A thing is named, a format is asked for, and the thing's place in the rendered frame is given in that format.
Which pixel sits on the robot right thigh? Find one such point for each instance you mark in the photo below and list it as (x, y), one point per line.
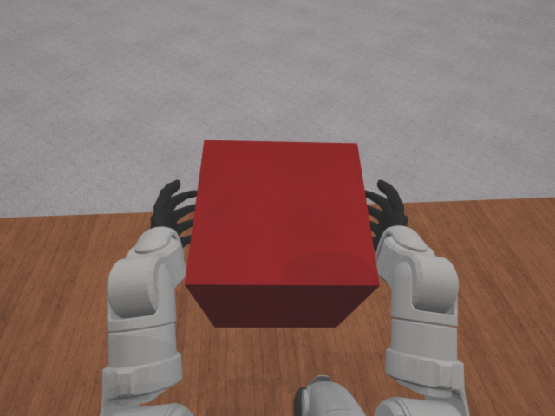
(325, 398)

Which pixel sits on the robot right shin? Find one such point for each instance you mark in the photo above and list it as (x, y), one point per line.
(320, 378)

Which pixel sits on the right robot hand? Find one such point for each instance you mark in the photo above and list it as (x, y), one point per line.
(393, 210)

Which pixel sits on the carton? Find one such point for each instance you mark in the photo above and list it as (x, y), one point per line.
(281, 235)

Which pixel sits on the right robot upper arm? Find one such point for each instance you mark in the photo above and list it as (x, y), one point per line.
(398, 406)

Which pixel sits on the robot right forearm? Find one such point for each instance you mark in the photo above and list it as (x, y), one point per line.
(423, 351)

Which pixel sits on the robot left forearm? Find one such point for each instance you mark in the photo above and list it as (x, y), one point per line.
(143, 361)

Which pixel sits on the left robot hand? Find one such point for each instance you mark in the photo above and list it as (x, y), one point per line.
(164, 214)

